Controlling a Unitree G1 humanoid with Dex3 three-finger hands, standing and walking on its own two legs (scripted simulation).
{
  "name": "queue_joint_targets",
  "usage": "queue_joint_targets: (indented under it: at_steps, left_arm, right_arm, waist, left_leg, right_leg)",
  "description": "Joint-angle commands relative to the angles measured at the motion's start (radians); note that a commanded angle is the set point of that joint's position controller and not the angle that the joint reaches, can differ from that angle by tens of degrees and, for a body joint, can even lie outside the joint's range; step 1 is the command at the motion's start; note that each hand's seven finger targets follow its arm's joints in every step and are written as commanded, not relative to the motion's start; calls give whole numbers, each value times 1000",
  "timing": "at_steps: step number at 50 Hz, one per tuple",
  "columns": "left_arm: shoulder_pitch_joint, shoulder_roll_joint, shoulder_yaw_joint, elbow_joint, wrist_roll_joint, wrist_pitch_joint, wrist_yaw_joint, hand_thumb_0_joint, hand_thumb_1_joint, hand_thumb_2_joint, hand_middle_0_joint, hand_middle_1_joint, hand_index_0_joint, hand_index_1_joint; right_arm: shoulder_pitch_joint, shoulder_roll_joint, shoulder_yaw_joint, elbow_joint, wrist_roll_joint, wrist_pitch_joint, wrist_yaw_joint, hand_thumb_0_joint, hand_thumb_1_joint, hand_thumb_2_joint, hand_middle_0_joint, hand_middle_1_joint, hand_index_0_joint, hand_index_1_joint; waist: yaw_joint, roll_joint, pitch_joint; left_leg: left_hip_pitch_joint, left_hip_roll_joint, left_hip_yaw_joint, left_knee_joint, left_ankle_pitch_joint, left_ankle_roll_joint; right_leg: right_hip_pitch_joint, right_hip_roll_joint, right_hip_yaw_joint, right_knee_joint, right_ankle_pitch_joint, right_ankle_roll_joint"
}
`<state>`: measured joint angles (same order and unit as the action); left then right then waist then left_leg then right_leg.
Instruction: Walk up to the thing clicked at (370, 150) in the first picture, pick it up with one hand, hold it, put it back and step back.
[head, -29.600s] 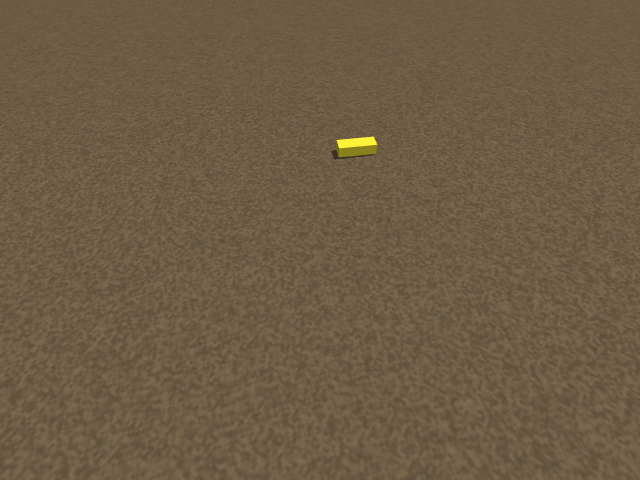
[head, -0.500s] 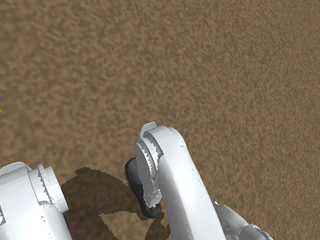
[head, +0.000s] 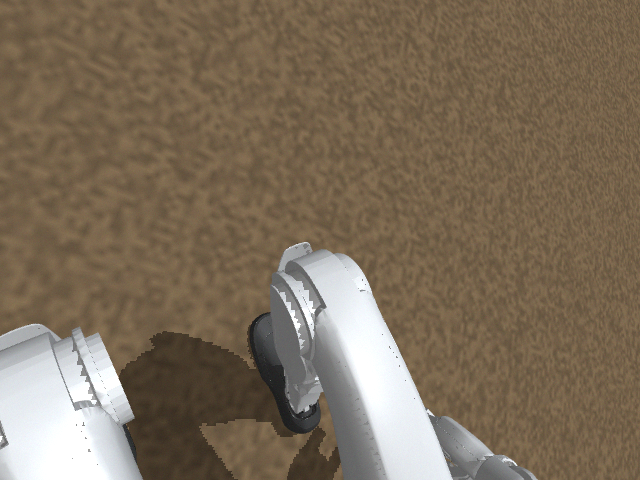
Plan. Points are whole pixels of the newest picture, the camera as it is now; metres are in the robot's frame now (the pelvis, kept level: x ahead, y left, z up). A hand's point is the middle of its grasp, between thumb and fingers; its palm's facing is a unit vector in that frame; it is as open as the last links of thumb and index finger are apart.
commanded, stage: close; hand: left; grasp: from above
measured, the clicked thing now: out of the picture +0.44 +0.34 -0.28
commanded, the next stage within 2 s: settle in 0.16 s
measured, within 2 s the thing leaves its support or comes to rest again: leaves its support in 0.58 s
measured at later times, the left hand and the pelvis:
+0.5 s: hand out of the picture +0.43 +0.34 -0.25, palm faces -0.45 -0.16 -0.88, open 10.3 cm; pelvis +0.00 +0.00 +0.00, yaw +0 degrees
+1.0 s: hand out of the picture +0.43 +0.35 -0.16, palm faces -0.46 -0.11 -0.88, open 10.1 cm; pelvis +0.00 +0.00 +0.02, yaw +4 degrees
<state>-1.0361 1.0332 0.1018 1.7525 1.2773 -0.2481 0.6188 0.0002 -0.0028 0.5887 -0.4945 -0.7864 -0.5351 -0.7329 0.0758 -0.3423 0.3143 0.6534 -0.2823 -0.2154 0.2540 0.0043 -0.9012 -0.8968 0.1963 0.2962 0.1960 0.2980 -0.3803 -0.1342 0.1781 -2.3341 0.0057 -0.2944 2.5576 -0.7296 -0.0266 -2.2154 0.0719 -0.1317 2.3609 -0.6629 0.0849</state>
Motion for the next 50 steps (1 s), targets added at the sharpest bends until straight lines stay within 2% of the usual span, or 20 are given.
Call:
queue_joint_targets:
  at_steps: [1,4,7,10,13,15,16,20,22,24,27,28,30,32,33,35,36,41,46,50]
  left_arm:
    - [-211,203,8,-87,-15,-15,24,0,371,708,-702,-809,-733,-776]
    - [-214,218,20,-97,-9,-19,32,0,405,747,-746,-803,-768,-779]
    - [-202,183,-8,-40,-1,-19,31,0,480,749,-794,-806,-820,-780]
    - [-215,222,9,-76,0,-23,40,0,511,733,-820,-786,-846,-760]
    - [-206,204,-7,-41,6,-16,42,0,525,761,-835,-794,-857,-771]
    - [-211,210,-11,-61,5,-11,43,0,414,755,-812,-783,-834,-762]
    - [-215,224,7,-75,1,-9,49,0,417,764,-821,-770,-839,-753]
    - [-248,224,-4,-116,6,4,39,0,406,722,-812,-754,-833,-735]
    - [-238,227,6,-110,-1,13,34,0,398,711,-807,-739,-826,-722]
    - [-278,255,40,-223,-5,11,40,0,407,712,-820,-723,-836,-708]
    - [-224,222,40,-176,0,27,23,0,450,683,-848,-699,-867,-682]
    - [-225,238,55,-233,0,31,19,0,450,692,-842,-714,-862,-695]
    - [-246,250,89,-366,-19,36,4,0,481,695,-871,-694,-889,-677]
    - [-223,161,36,-383,-43,45,-21,0,506,685,-910,-666,-919,-658]
    - [-221,166,48,-451,-42,46,-25,0,522,662,-905,-666,-923,-649]
    - [-179,133,42,-429,-49,67,-53,0,551,650,-907,-672,-933,-647]
    - [-178,127,49,-478,-51,76,-67,0,570,681,-920,-682,-945,-657]
    - [-170,-4,-17,-412,-76,116,-158,0,659,676,-999,-680,-1024,-656]
    - [-222,-5,-23,-496,-87,99,-237,0,667,686,-1026,-681,-1045,-665]
    - [-248,-4,-23,-500,-85,74,-272,0,638,719,-1006,-700,-1023,-685]
  right_arm:
    - [181,-327,-93,12,6,3,-13,0,-897,-901,199,300,199,300]
    - [183,-331,-91,13,8,8,-19,0,-895,-901,199,300,199,300]
    - [172,-329,-90,18,3,4,-19,0,-895,-901,199,300,199,300]
    - [170,-337,-91,16,-1,7,-24,0,-894,-900,199,300,199,300]
    - [175,-326,-77,10,-1,5,-21,0,-895,-901,199,300,199,300]
    - [169,-327,-81,12,5,1,-24,0,-915,-904,200,300,200,300]
    - [180,-337,-89,20,1,5,-28,0,-912,-903,200,300,200,300]
    - [185,-346,-109,16,1,7,-29,0,-916,-905,200,300,199,300]
    - [177,-335,-105,14,11,7,-30,0,-915,-904,200,300,200,300]
    - [183,-344,-122,14,12,9,-32,0,-913,-905,200,300,199,300]
    - [196,-333,-136,27,11,8,-20,0,-913,-904,200,300,199,300]
    - [201,-335,-148,22,19,10,-20,0,-910,-903,200,300,199,300]
    - [192,-328,-171,15,31,10,-17,0,-908,-903,200,300,199,300]
    - [171,-306,-181,17,43,9,-10,0,-913,-905,199,300,199,300]
    - [185,-312,-194,20,48,15,-10,0,-908,-903,200,300,199,300]
    - [205,-303,-218,37,64,21,-2,0,-904,-901,200,300,199,300]
    - [214,-301,-234,32,73,29,-1,0,-900,-900,200,299,199,299]
    - [240,-279,-260,33,109,65,9,0,-907,-902,199,300,199,300]
    - [255,-267,-279,17,133,104,-7,0,-913,-905,199,300,199,300]
    - [266,-253,-280,3,139,129,-29,0,-914,-905,199,300,199,300]
  waist:
    - [-43,504,-626]
    - [-38,491,-637]
    - [-58,488,-568]
    - [-40,517,-602]
    - [-57,459,-585]
    - [-50,469,-600]
    - [-44,497,-636]
    - [-44,554,-631]
    - [-37,531,-635]
    - [-7,607,-727]
    - [-25,581,-683]
    - [-8,598,-703]
    - [37,660,-796]
    - [37,672,-810]
    - [55,695,-847]
    - [60,667,-831]
    - [77,683,-895]
    - [64,553,-809]
    - [88,503,-857]
    - [77,410,-866]
  left_leg:
    - [482,35,112,-279,219,22]
    - [466,34,118,-271,225,27]
    - [453,34,112,-275,184,23]
    - [469,34,115,-286,197,21]
    - [443,33,124,-261,206,31]
    - [455,34,127,-254,214,31]
    - [480,36,123,-271,233,26]
    - [493,35,126,-286,218,20]
    - [478,34,129,-281,204,23]
    - [545,33,123,-292,260,11]
    - [516,33,133,-283,251,14]
    - [514,28,143,-294,249,17]
    - [564,24,151,-297,285,9]
    - [593,27,154,-306,290,7]
    - [604,22,158,-322,314,5]
    - [590,20,166,-305,330,6]
    - [624,18,170,-318,367,6]
    - [512,8,180,-335,297,28]
    - [507,-3,185,-368,250,38]
    - [458,-13,209,-349,235,51]
  right_leg:
    - [340,23,-150,-169,248,-94]
    - [347,27,-147,-180,253,-92]
    - [299,21,-153,-167,219,-93]
    - [323,26,-150,-178,227,-95]
    - [340,26,-146,-188,245,-87]
    - [339,27,-142,-186,254,-87]
    - [360,31,-144,-188,265,-90]
    - [332,27,-145,-178,252,-99]
    - [334,23,-142,-182,241,-97]
    - [338,17,-145,-167,277,-104]
    - [319,20,-143,-163,275,-102]
    - [339,22,-134,-176,272,-104]
    - [331,13,-127,-172,282,-114]
    - [305,11,-124,-171,288,-116]
    - [318,11,-123,-176,305,-116]
    - [286,8,-114,-167,313,-117]
    - [306,8,-108,-172,335,-116]
    - [264,1,-87,-203,289,-115]
    - [296,-11,-69,-227,252,-116]
    - [359,-13,-49,-268,238,-108]
